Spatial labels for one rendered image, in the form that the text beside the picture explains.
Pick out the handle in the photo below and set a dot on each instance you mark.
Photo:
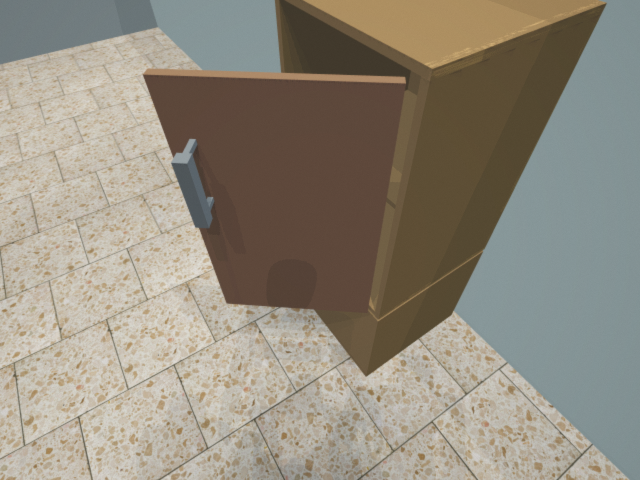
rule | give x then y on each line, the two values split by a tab
189	181

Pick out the cupboard door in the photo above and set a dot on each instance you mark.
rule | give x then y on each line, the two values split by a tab
299	167

